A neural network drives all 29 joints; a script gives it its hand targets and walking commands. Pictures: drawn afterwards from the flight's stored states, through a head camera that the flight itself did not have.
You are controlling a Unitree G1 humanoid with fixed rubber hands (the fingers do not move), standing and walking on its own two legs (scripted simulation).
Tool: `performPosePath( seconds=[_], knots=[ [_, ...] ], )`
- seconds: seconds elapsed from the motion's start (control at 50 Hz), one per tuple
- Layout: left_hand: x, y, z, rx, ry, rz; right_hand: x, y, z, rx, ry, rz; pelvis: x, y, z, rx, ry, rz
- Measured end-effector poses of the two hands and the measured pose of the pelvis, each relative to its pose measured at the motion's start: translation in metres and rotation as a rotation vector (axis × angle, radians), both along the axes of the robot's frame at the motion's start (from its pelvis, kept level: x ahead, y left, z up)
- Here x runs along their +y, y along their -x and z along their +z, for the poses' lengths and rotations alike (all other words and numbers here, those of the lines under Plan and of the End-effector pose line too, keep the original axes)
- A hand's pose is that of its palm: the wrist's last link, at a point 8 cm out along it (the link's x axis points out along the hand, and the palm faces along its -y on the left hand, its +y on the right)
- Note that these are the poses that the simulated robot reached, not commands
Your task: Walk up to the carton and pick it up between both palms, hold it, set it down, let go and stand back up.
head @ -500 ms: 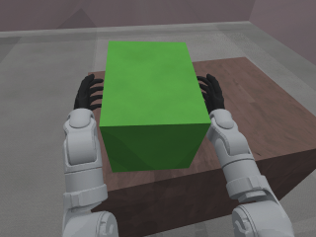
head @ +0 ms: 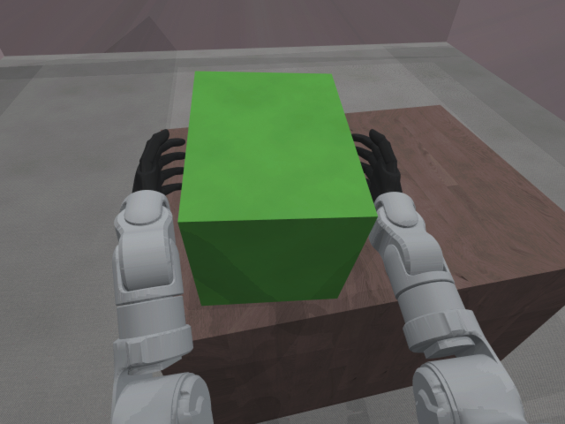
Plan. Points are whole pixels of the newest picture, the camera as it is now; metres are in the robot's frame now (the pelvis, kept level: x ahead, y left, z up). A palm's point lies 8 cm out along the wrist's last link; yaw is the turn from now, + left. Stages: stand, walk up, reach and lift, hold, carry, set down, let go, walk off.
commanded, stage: hold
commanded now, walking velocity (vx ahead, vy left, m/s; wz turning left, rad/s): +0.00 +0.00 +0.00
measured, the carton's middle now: (267, 187) +0.43 +0.01 +0.13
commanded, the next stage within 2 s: none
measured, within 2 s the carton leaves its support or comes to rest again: neither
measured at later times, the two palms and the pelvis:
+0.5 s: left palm (153, 193) +0.35 +0.16 +0.19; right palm (383, 189) +0.36 -0.15 +0.17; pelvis +0.00 +0.00 +0.00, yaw +0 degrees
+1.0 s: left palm (153, 195) +0.35 +0.16 +0.19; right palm (383, 190) +0.36 -0.15 +0.17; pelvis +0.00 +0.00 +0.00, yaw +0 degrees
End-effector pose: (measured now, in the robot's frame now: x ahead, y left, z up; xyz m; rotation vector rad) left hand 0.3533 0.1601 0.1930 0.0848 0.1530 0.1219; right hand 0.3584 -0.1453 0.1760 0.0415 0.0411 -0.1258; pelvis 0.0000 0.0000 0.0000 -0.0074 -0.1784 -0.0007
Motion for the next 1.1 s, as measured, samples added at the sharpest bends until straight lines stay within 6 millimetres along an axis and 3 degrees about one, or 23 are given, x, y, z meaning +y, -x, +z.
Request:
performPosePath(
  seconds=[1.1],
  knots=[
    [-0.0013, 0.0003, -0.0068, 0.01, -0.002, -0.002, -0.0016, -0.0003, -0.0041, 0.005, 0.001, 0.001, -0.0015, -0.0013, 0.0003, 0.002, 0.001, 0.004]
  ],
)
